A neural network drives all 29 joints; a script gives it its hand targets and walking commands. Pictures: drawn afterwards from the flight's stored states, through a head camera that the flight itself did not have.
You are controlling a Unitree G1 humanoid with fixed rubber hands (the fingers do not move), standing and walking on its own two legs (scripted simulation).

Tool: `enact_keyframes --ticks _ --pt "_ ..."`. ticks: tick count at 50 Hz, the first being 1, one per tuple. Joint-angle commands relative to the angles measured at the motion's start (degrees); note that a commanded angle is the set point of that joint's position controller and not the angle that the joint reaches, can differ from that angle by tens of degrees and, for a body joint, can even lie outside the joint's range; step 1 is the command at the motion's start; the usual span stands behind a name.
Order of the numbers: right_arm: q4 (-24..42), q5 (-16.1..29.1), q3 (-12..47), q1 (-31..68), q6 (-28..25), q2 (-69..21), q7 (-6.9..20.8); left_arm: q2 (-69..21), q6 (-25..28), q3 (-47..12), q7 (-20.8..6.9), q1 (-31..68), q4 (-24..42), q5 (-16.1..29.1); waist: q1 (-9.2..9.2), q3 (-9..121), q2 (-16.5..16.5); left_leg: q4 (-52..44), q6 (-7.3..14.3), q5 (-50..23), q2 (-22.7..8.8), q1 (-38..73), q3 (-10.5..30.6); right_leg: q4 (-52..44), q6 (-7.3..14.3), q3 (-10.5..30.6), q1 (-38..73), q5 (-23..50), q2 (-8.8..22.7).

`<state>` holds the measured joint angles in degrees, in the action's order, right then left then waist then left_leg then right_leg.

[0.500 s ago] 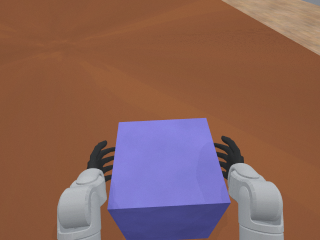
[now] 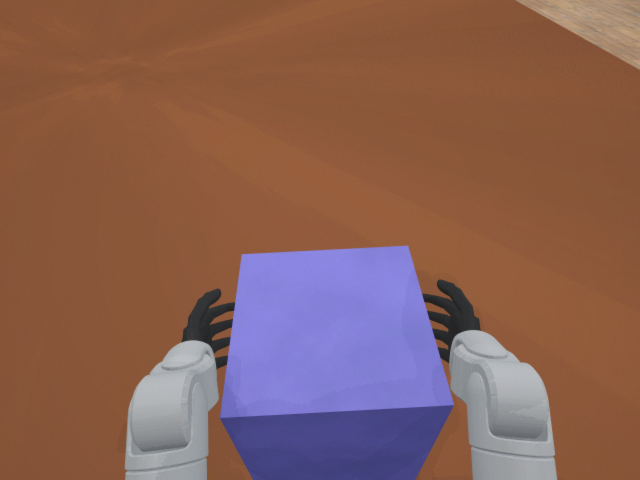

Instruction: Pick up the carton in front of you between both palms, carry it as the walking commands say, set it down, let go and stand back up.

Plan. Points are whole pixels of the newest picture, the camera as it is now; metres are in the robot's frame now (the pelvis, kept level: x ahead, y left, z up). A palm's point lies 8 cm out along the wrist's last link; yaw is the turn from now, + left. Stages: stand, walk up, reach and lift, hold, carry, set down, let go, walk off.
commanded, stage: carry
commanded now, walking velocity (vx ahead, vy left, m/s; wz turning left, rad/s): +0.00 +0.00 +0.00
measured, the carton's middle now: (331, 371) +0.27 +0.00 -0.01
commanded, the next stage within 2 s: hold in 1.78 s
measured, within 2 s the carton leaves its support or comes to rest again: neither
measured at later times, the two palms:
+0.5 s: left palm (191, 388) +0.24 +0.16 +0.04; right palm (449, 374) +0.24 -0.14 +0.04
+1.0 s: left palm (187, 397) +0.23 +0.16 +0.05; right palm (453, 382) +0.23 -0.14 +0.05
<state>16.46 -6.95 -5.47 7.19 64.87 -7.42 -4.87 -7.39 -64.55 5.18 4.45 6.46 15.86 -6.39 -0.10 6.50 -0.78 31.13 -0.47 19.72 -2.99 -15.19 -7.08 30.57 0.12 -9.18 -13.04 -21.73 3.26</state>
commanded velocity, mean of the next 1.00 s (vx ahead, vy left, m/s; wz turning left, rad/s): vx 0.00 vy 0.00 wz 0.00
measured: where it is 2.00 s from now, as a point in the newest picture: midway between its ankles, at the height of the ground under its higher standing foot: outside the picture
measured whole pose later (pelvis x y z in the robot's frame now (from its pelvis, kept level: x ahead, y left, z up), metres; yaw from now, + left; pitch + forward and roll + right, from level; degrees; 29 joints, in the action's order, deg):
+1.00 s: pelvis -0.07 +0.01 +0.00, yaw +0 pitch +2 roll +0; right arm -11.3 -14.6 -12.0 15.2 42.2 -8.7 -0.5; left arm -8.6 -42.2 11.8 1.0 14.6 -11.7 -14.4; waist 0.2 5.8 -0.1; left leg 30.3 0.9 14.0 -2.7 -18.2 -7.4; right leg 30.4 0.2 -8.8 -16.4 -15.7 3.7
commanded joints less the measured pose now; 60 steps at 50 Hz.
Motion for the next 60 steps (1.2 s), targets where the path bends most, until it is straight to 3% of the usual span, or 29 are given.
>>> enact_keyframes --ticks 1,4,7,9,11,12,14,16,20,21,22,24,27,28,29,30,32,33,34,35,39,41,48,49,51,53,55,59,60 --pt "-0.43 15.09 36.14 24.75 -6.56 -43.18 11.02 -44.48 6.71 -35.02 -9.73 24.79 1.14 13.28 -0.02 14.02 2.06 0.51 1.86 -30.18 -4.61 4.95 3.64 0.48 0.37 4.75 7.65 41.23 7.10" --pt "-4.55 14.16 33.37 24.76 -9.26 -41.53 11.33 -43.58 8.87 -34.11 -9.96 24.17 -2.45 12.44 0.23 12.38 -0.67 0.41 2.58 -39.70 -6.39 6.73 4.60 0.30 0.38 4.30 4.29 32.66 5.34" --pt "-9.54 10.23 30.62 22.82 -12.26 -41.31 11.88 -42.76 11.80 -32.06 -10.48 25.23 -5.99 9.90 0.13 13.74 -1.47 0.20 1.60 -28.92 -5.81 6.40 4.66 -1.90 0.66 5.33 5.15 27.97 5.23" --pt "-11.69 9.02 28.98 26.54 -14.69 -40.96 12.08 -43.57 14.54 -29.56 -10.88 26.63 -9.55 8.57 0.17 11.72 3.17 -1.74 2.87 -20.15 -6.50 3.48 6.63 -3.67 0.82 5.74 5.79 22.83 5.37" --pt "-13.04 7.42 26.27 29.52 -17.70 -41.48 12.46 -43.80 16.32 -26.86 -11.23 26.86 -15.05 6.41 0.25 11.32 3.96 -2.70 2.03 -18.52 -5.02 2.75 4.82 -3.33 1.86 5.79 5.01 26.59 6.44" --pt "-16.03 8.72 26.12 30.25 -18.70 -42.96 12.93 -44.45 17.44 -26.93 -11.36 26.13 -16.19 5.86 0.14 10.33 -0.09 -4.12 2.05 -17.56 -5.11 3.48 4.79 -4.27 2.16 6.58 2.31 21.76 7.14" --pt "-21.83 5.90 24.10 29.36 -19.80 -43.93 13.61 -44.68 19.80 -25.37 -11.94 32.44 -17.71 5.65 0.12 9.66 -1.48 -4.64 1.63 -15.17 -5.45 2.90 4.82 -5.75 0.51 5.79 2.62 15.48 5.44" --pt "-22.84 5.75 23.05 32.22 -22.52 -44.66 14.10 -45.69 21.81 -24.02 -12.53 33.33 -20.93 5.04 0.31 9.62 1.39 -5.36 2.71 -12.97 -5.95 1.72 6.53 -6.57 0.70 6.03 3.62 12.90 5.03" --pt "-33.25 3.77 17.95 35.05 -26.84 -47.45 15.91 -46.59 26.49 -19.95 -13.61 37.38 -27.65 1.77 -0.13 6.95 -0.69 -6.79 1.48 -12.06 -5.64 2.71 5.95 -7.81 1.22 5.76 -1.64 9.53 4.56" --pt "-31.50 3.51 19.01 38.22 -28.22 -45.75 16.19 -48.76 26.76 -18.26 -14.16 35.03 -30.99 1.07 0.50 9.03 -1.20 -6.49 1.73 -11.57 -5.22 0.95 6.07 -7.16 1.14 5.67 2.34 11.72 4.96" --pt "-32.42 2.99 19.32 37.97 -29.17 -48.40 16.57 -48.97 28.31 -19.87 -14.52 39.97 -28.93 3.06 -0.34 10.21 2.21 -5.95 1.35 -12.09 -5.07 1.80 5.11 -6.83 0.86 6.10 1.44 13.21 5.14" --pt "-28.41 5.18 22.70 38.97 -29.79 -50.09 16.65 -52.82 28.98 -23.34 -15.22 40.03 -28.95 4.19 0.03 12.51 -1.29 -5.85 2.05 -15.16 -5.21 4.66 5.92 -5.67 0.89 6.48 0.37 11.66 5.57" --pt "-30.82 5.69 23.47 33.80 -28.03 -50.64 17.04 -50.66 27.75 -25.53 -15.54 38.37 -26.22 5.73 0.27 14.93 1.13 -4.49 2.73 -18.51 -6.06 4.26 6.94 -4.02 0.32 5.89 3.10 14.92 5.34" --pt "-27.21 5.69 24.14 35.38 -27.68 -51.05 16.97 -54.19 26.83 -25.61 -15.43 36.23 -27.03 5.55 0.52 15.67 -1.67 -4.08 2.35 -18.12 -5.72 5.59 6.19 -4.10 0.32 6.33 2.36 15.56 5.12" --pt "-26.69 6.58 26.18 34.06 -26.88 -51.42 16.64 -51.90 26.84 -25.57 -15.31 36.15 -24.20 6.63 0.23 15.31 1.37 -4.37 2.29 -17.44 -5.34 3.20 6.09 -4.31 0.37 5.73 3.78 16.01 5.12" --pt "-23.33 7.48 27.05 35.95 -26.77 -51.10 16.69 -53.12 25.75 -26.73 -15.22 34.76 -25.44 6.85 0.28 14.94 -0.23 -3.96 2.42 -15.90 -5.55 1.62 6.66 -4.47 0.51 6.46 4.39 15.71 5.05" --pt "-24.81 7.30 26.40 36.17 -25.50 -50.61 16.43 -53.29 24.47 -26.06 -15.27 35.59 -25.81 6.08 0.59 13.67 -1.25 -5.19 2.99 -15.78 -5.63 2.75 6.68 -4.39 0.46 6.36 2.15 13.84 5.19" --pt "-24.18 7.58 27.35 34.95 -25.06 -52.17 16.54 -52.41 24.66 -26.66 -15.02 35.12 -21.39 6.17 0.54 13.79 1.61 -5.71 3.40 -15.83 -6.57 1.28 7.64 -4.48 0.41 5.87 2.66 12.80 4.99" --pt "-25.41 5.61 24.80 35.18 -24.95 -49.48 16.55 -50.43 24.30 -24.30 -14.92 35.11 -24.58 3.63 0.42 11.84 -0.36 -5.66 3.25 -15.22 -5.86 0.45 7.39 -4.75 0.49 5.59 2.76 11.95 5.16" --pt "-23.76 6.87 26.52 34.99 -24.98 -49.20 16.52 -51.11 24.28 -24.07 -14.87 32.70 -25.39 4.89 0.35 12.77 2.19 -6.25 3.08 -15.47 -5.96 1.38 7.77 -4.63 0.96 6.55 1.09 13.28 5.43" --pt "-24.99 6.55 24.92 32.28 -25.01 -50.40 16.53 -51.76 24.41 -27.17 -15.31 35.94 -22.68 7.21 0.38 15.40 -0.28 -3.85 2.81 -20.53 -6.32 3.92 6.73 -3.94 0.80 6.55 2.65 20.63 5.83" --pt "-23.40 7.52 25.56 36.81 -25.06 -50.66 16.62 -51.27 23.91 -23.88 -15.14 34.22 -25.19 5.32 0.00 13.53 3.92 -3.84 2.80 -20.41 -5.46 3.28 7.28 -3.98 1.15 6.30 1.08 18.84 6.11" --pt "-26.27 5.69 23.56 32.71 -24.78 -49.76 16.37 -51.46 24.52 -26.20 -15.09 35.67 -22.84 6.04 0.11 13.73 -3.00 -5.29 2.41 -18.37 -5.27 5.34 6.09 -3.86 0.88 6.48 -1.05 14.83 5.91" --pt "-27.67 6.29 23.15 34.58 -25.21 -50.32 16.64 -49.95 24.56 -24.68 -15.10 35.67 -23.38 5.37 0.28 12.34 -0.42 -5.08 2.38 -20.51 -5.70 3.46 6.34 -4.06 0.89 5.69 0.41 14.31 4.93" --pt "-27.10 4.76 23.50 33.83 -24.73 -49.60 16.52 -51.19 24.77 -24.00 -15.12 36.15 -24.25 5.05 0.38 12.68 0.06 -5.79 2.56 -14.03 -5.59 1.25 6.58 -5.04 0.60 6.17 1.00 12.86 5.36" --pt "-27.19 6.03 23.66 34.77 -25.38 -50.68 16.86 -51.35 24.67 -23.72 -15.27 35.28 -25.93 4.46 0.14 14.40 -2.32 -5.02 2.79 -16.03 -5.76 3.65 6.49 -5.13 1.34 6.95 0.97 14.45 6.22" --pt "-27.28 6.37 24.43 34.56 -25.49 -52.50 17.27 -52.72 24.75 -26.65 -15.46 37.35 -23.82 6.21 0.58 12.85 0.27 -6.49 2.23 -15.75 -5.38 2.38 6.63 -4.24 0.80 6.13 -0.06 14.18 5.05" --pt "-24.22 5.87 25.51 36.29 -25.18 -50.28 16.64 -52.45 24.15 -23.05 -15.56 33.87 -27.27 4.72 0.01 13.88 2.52 -5.17 2.26 -19.09 -5.99 2.61 7.07 -4.05 0.49 5.43 0.57 15.54 5.23" --pt "-24.17 6.27 25.84 34.80 -25.17 -52.15 16.51 -51.91 25.13 -25.65 -15.71 37.26 -23.36 5.98 -0.05 15.61 2.34 -4.26 2.31 -19.60 -5.68 3.42 6.85 -4.46 1.00 6.59 1.21 17.52 5.11"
